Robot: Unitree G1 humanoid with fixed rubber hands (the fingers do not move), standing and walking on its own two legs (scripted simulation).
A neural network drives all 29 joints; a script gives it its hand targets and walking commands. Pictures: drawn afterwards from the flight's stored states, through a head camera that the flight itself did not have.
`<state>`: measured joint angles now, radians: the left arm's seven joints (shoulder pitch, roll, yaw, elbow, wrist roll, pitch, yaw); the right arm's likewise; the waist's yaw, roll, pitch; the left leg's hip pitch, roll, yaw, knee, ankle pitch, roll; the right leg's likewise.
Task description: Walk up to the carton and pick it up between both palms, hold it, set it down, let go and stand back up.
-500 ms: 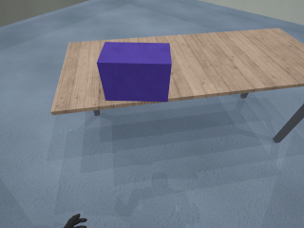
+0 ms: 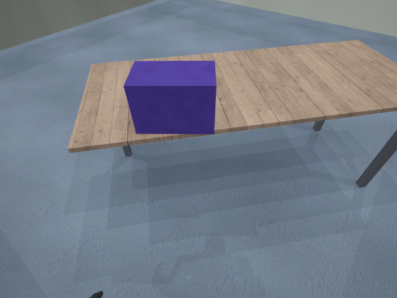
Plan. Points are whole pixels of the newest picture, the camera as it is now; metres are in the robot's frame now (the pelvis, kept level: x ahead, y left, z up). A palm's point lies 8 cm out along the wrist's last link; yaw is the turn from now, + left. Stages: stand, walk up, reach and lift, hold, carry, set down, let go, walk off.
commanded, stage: stand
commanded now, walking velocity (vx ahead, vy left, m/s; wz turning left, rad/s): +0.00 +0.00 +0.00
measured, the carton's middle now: (174, 98) +0.76 +0.12 -0.01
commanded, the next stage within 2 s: none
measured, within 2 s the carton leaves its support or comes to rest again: neither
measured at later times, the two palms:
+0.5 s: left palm out of the picture +0.09 +0.23 -0.10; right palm out of the picture +0.05 -0.26 -0.14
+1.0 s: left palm out of the picture +0.09 +0.23 -0.10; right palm out of the picture +0.05 -0.25 -0.14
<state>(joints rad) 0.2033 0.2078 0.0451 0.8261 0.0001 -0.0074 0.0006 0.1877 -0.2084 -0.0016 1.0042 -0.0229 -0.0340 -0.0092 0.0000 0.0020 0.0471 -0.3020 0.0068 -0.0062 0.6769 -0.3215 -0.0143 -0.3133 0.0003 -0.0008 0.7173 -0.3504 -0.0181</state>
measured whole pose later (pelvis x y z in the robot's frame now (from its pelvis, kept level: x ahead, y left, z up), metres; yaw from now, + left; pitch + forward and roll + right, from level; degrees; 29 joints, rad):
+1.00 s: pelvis -0.01 -0.02 +0.01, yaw +0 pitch -3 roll +3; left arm 0.20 0.21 0.05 0.87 0.00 -0.02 0.00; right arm 0.19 -0.21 0.00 1.06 -0.02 -0.02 -0.01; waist 0.00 0.00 0.05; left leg -0.26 0.01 -0.01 0.57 -0.25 -0.04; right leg -0.31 0.00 0.00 0.68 -0.32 -0.05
